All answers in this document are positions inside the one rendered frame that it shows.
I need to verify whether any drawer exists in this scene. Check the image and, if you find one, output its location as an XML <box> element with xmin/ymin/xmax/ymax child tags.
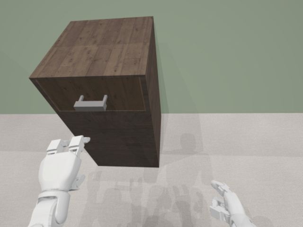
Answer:
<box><xmin>37</xmin><ymin>77</ymin><xmax>145</xmax><ymax>111</ymax></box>

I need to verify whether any cabinet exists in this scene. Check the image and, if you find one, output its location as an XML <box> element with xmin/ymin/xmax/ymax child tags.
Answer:
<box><xmin>29</xmin><ymin>16</ymin><xmax>161</xmax><ymax>168</ymax></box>

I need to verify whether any right robot forearm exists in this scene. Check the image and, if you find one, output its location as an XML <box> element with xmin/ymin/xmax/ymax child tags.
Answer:
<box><xmin>230</xmin><ymin>213</ymin><xmax>257</xmax><ymax>227</ymax></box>

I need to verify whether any left robot hand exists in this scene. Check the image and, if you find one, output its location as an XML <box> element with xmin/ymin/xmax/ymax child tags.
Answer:
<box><xmin>38</xmin><ymin>135</ymin><xmax>90</xmax><ymax>192</ymax></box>

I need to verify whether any handle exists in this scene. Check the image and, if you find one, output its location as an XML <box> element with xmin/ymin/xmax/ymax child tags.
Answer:
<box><xmin>74</xmin><ymin>95</ymin><xmax>107</xmax><ymax>112</ymax></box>

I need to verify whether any left robot forearm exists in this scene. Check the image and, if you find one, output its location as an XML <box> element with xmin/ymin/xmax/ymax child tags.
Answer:
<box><xmin>28</xmin><ymin>190</ymin><xmax>71</xmax><ymax>227</ymax></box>

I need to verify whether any right robot hand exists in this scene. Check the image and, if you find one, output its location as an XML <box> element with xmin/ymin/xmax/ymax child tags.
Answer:
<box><xmin>210</xmin><ymin>180</ymin><xmax>246</xmax><ymax>224</ymax></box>

